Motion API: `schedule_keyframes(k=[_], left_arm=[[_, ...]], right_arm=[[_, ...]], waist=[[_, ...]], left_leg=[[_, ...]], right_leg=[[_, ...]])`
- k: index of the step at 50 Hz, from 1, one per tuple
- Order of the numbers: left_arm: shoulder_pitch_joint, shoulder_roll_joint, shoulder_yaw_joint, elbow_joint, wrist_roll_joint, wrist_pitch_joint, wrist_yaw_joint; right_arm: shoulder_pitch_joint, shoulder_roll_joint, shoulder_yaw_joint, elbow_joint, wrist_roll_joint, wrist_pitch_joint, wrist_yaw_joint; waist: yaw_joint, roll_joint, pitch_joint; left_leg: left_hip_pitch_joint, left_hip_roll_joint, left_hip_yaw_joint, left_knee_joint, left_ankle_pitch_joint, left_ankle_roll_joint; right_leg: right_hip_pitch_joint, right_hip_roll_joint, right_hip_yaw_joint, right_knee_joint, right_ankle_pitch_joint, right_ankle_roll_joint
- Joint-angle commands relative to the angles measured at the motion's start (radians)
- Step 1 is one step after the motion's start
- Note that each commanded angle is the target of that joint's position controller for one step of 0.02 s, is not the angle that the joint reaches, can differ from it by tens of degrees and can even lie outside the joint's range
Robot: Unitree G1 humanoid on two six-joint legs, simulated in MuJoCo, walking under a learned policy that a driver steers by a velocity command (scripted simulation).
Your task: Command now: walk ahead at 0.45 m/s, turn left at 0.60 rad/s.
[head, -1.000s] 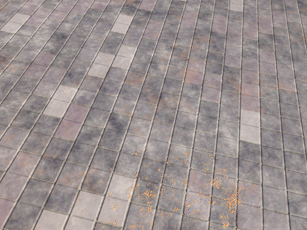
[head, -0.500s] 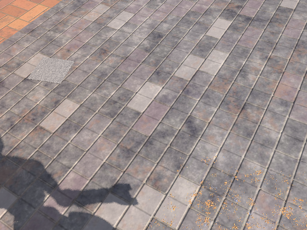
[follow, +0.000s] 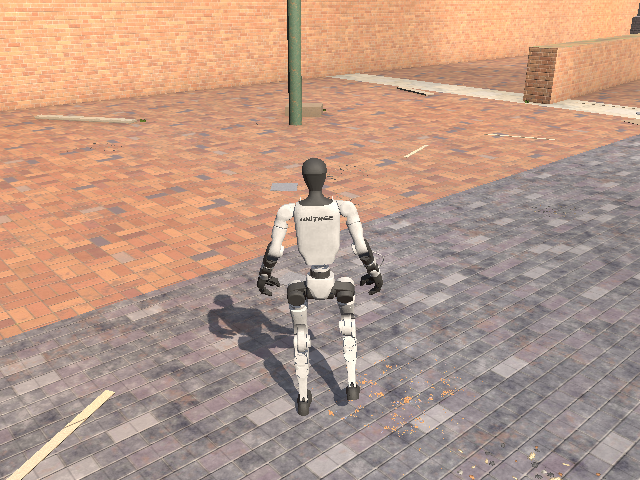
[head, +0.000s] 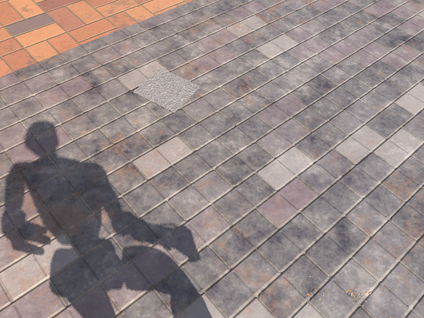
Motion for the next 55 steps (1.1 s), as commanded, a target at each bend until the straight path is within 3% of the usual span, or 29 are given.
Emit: schedule_keyframes(k=[1, 7, 10, 13, 15, 16, 17, 18, 19, 20, 21, 23, 25, 28, 30, 32, 35, 37, 39, 40, 41, 42, 43, 44, 45, 46, 49, 53, 55], left_arm=[[-0.074, 0.092, 0.022, -0.082, 0.017, -0.017, -0.004], [-0.288, 0.026, -0.011, -0.144, 0.002, -0.015, -0.010], [-0.333, 0.046, -0.006, -0.168, -0.005, -0.023, -0.019], [-0.291, 0.076, 0.008, -0.162, -0.005, -0.032, -0.019], [-0.131, 0.122, 0.036, -0.127, -0.002, -0.037, -0.007], [0.027, 0.155, 0.048, -0.110, 0.011, -0.036, 0.001], [0.163, 0.231, 0.066, -0.092, 0.027, -0.028, 0.010], [0.166, 0.187, 0.054, -0.076, 0.010, -0.023, -0.003], [0.103, 0.099, 0.033, -0.093, -0.002, -0.015, 0.005], [0.050, 0.064, 0.024, -0.095, 0.000, -0.005, 0.013], [0.014, 0.052, 0.018, -0.086, 0.008, 0.000, 0.015], [-0.018, 0.036, 0.013, -0.070, 0.019, -0.007, 0.020], [-0.020, 0.044, 0.019, -0.050, 0.006, -0.021, 0.020], [-0.011, 0.084, 0.032, -0.026, 0.004, -0.027, 0.021], [-0.042, 0.095, 0.032, -0.025, 0.006, -0.018, 0.025], [-0.031, 0.109, 0.032, -0.015, 0.001, -0.004, 0.032], [0.032, 0.142, 0.036, 0.014, -0.021, 0.016, 0.034], [0.032, 0.168, 0.044, 0.020, -0.039, 0.028, 0.037], [0.028, 0.148, 0.035, 0.021, -0.042, 0.038, 0.040], [0.067, 0.102, 0.015, 0.005, -0.004, 0.036, 0.040], [0.209, 0.002, -0.027, -0.007, 0.037, 0.032, 0.022], [0.199, 0.088, -0.018, 0.032, 0.003, 0.036, 0.011], [0.089, 0.127, -0.004, 0.010, -0.031, 0.048, 0.010], [0.035, 0.103, -0.010, -0.006, -0.027, 0.057, 0.018], [0.016, 0.093, -0.011, 0.001, -0.016, 0.070, 0.030], [0.040, 0.090, -0.009, 0.009, -0.013, 0.087, 0.037], [0.097, 0.050, -0.018, 0.038, -0.001, 0.112, 0.056], [0.033, 0.042, -0.022, 0.035, 0.004, 0.123, 0.060], [0.032, 0.028, -0.024, 0.041, 0.014, 0.121, 0.053]], right_arm=[[-0.023, -0.173, -0.046, -0.071, -0.006, -0.025, -0.022], [0.077, -0.195, -0.059, 0.004, 0.014, -0.023, -0.050], [0.109, -0.193, -0.062, 0.039, 0.024, -0.019, -0.053], [0.102, -0.193, -0.070, 0.054, 0.020, -0.003, -0.061], [0.079, -0.177, -0.064, 0.045, 0.012, 0.007, -0.057], [0.052, -0.142, -0.047, 0.020, 0.001, 0.010, -0.051], [0.178, -0.036, -0.018, 0.001, -0.003, 0.004, -0.050], [0.247, -0.070, -0.013, 0.001, 0.032, -0.006, -0.047], [0.154, -0.165, -0.038, 0.014, 0.046, -0.005, -0.047], [0.051, -0.194, -0.044, -0.004, 0.035, -0.002, -0.047], [-0.005, -0.180, -0.044, -0.017, 0.019, -0.001, -0.046], [-0.001, -0.139, -0.044, -0.020, 0.020, 0.010, -0.037], [-0.009, -0.092, -0.033, -0.028, 0.022, 0.024, -0.034], [-0.066, -0.076, -0.025, -0.053, 0.011, 0.025, -0.030], [-0.106, -0.073, -0.022, -0.059, 0.008, 0.017, -0.018], [-0.177, -0.053, -0.014, -0.074, -0.001, 0.004, -0.004], [-0.240, -0.054, -0.017, -0.105, 0.004, -0.001, 0.019], [-0.212, -0.093, -0.036, -0.109, -0.006, 0.000, 0.025], [-0.041, -0.160, -0.073, -0.062, -0.016, -0.003, 0.017], [0.040, -0.236, -0.091, -0.055, -0.023, 0.004, -0.004], [-0.021, -0.287, -0.076, -0.090, -0.045, 0.010, -0.019], [-0.008, -0.204, -0.052, -0.106, -0.035, 0.009, -0.008], [-0.046, -0.163, -0.041, -0.092, -0.025, 0.008, 0.002], [-0.097, -0.135, -0.032, -0.074, -0.010, 0.006, 0.003], [-0.143, -0.112, -0.023, -0.069, -0.008, 0.006, 0.002], [-0.185, -0.120, -0.024, -0.064, -0.017, 0.007, 0.000], [-0.246, -0.122, -0.029, -0.047, -0.039, 0.002, -0.007], [-0.243, -0.105, -0.022, -0.002, -0.035, 0.011, -0.019], [-0.262, -0.084, -0.012, 0.017, -0.028, 0.018, -0.018]], waist=[[0.004, 0.117, -0.011], [-0.059, 0.130, 0.037], [-0.064, 0.131, 0.051], [-0.037, 0.161, 0.039], [0.041, 0.180, -0.070], [0.120, 0.158, -0.220], [0.089, -0.092, -0.410], [0.060, -0.290, -0.478], [0.079, -0.158, -0.296], [0.082, -0.067, -0.170], [0.060, -0.022, -0.086], [0.014, -0.057, -0.033], [0.002, -0.056, -0.005], [0.005, -0.025, 0.017], [0.006, -0.015, 0.038], [0.034, -0.010, 0.039], [0.055, -0.024, 0.013], [0.020, -0.041, -0.018], [-0.081, -0.006, -0.114], [-0.104, 0.113, -0.207], [0.013, 0.337, -0.359], [-0.058, 0.209, -0.539], [-0.069, 0.143, -0.406], [-0.045, 0.098, -0.286], [-0.022, 0.080, -0.210], [0.017, 0.099, -0.172], [0.055, 0.144, -0.164], [0.022, 0.158, -0.164], [0.042, 0.147, -0.128]], left_leg=[[0.156, 0.231, -0.306, -0.266, 0.235, 0.191], [0.065, 0.171, -0.226, -0.259, 0.257, 0.133], [0.110, 0.204, -0.285, -0.224, 0.233, 0.118], [0.187, 0.235, -0.331, -0.149, 0.336, 0.097], [0.184, 0.178, -0.306, 0.037, 0.585, 0.061], [0.059, 0.121, -0.282, 0.268, 0.508, 0.027], [-0.276, -0.018, -0.200, 0.651, 0.016, -0.044], [-0.463, -0.036, -0.199, 0.851, -0.332, -0.065], [-0.534, 0.039, -0.193, 0.914, -0.254, -0.071], [-0.523, 0.082, -0.140, 0.886, -0.169, -0.070], [-0.488, 0.116, -0.122, 0.839, -0.120, -0.068], [-0.401, 0.161, -0.117, 0.769, -0.073, -0.058], [-0.406, 0.178, -0.099, 0.717, -0.065, -0.061], [-0.466, 0.189, -0.094, 0.604, 0.047, -0.075], [-0.433, 0.174, -0.059, 0.468, 0.167, -0.080], [-0.351, 0.138, 0.002, 0.310, 0.276, -0.076], [-0.296, 0.099, 0.024, 0.177, 0.293, -0.054], [-0.235, 0.060, 0.036, 0.118, 0.222, -0.020], [0.022, 0.004, 0.054, 0.004, 0.335, 0.032], [0.257, 0.136, -0.092, 0.038, 0.751, 0.079], [0.548, 0.432, -0.468, 0.133, 1.186, 0.293], [0.532, 0.469, -0.559, 0.060, 0.999, 0.347], [0.440, 0.394, -0.425, 0.021, 0.871, 0.294], [0.327, 0.338, -0.346, -0.010, 0.744, 0.240], [0.199, 0.310, -0.302, -0.044, 0.661, 0.209], [0.061, 0.285, -0.255, -0.084, 0.609, 0.192], [-0.090, 0.243, -0.170, -0.132, 0.548, 0.190], [-0.111, 0.235, -0.171, -0.158, 0.218, 0.165], [-0.168, 0.202, -0.161, -0.155, -0.039, 0.117]], right_leg=[[-0.216, -0.013, 0.031, -0.097, 0.143, 0.028], [-0.090, 0.072, 0.019, -0.495, 0.401, 0.057], [-0.056, 0.078, 0.055, -0.582, 0.424, 0.033], [0.001, 0.079, 0.062, -0.610, 0.327, 0.000], [0.242, 0.104, 0.011, -0.639, 0.277, -0.045], [0.532, 0.007, 0.089, -0.591, 0.261, -0.101], [0.935, -0.251, 0.477, -0.592, 0.121, -0.233], [1.003, -0.361, 0.831, -0.751, -0.089, -0.303], [0.858, -0.321, 0.698, -0.790, -0.199, -0.254], [0.695, -0.280, 0.524, -0.801, -0.129, -0.215], [0.547, -0.238, 0.414, -0.827, -0.008, -0.201], [0.400, -0.186, 0.270, -0.883, 0.105, -0.188], [0.354, -0.190, 0.187, -0.932, 0.166, -0.206], [0.374, -0.202, 0.090, -0.968, 0.261, -0.222], [0.368, -0.164, -0.027, -0.947, 0.450, -0.199], [0.359, -0.127, -0.116, -0.910, 0.592, -0.169], [0.450, -0.151, -0.125, -0.852, 0.661, -0.150], [0.507, -0.171, -0.122, -0.755, 0.766, -0.131], [0.469, -0.119, -0.161, -0.499, 0.781, -0.078], [0.302, -0.059, -0.183, -0.244, 0.471, -0.023], [-0.010, 0.070, -0.114, 0.131, -0.423, 0.049], [-0.006, 0.059, 0.074, 0.227, -0.428, 0.052], [-0.062, 0.021, 0.070, 0.219, -0.366, 0.050], [-0.099, -0.007, 0.053, 0.148, -0.304, 0.050], [-0.067, -0.029, 0.057, 0.081, -0.262, 0.057], [0.030, -0.034, 0.053, 0.022, -0.218, 0.064], [0.189, -0.005, 0.016, -0.155, -0.152, 0.082], [0.277, 0.003, 0.014, -0.354, 0.000, 0.065], [0.363, 0.024, -0.010, -0.496, 0.102, 0.041]])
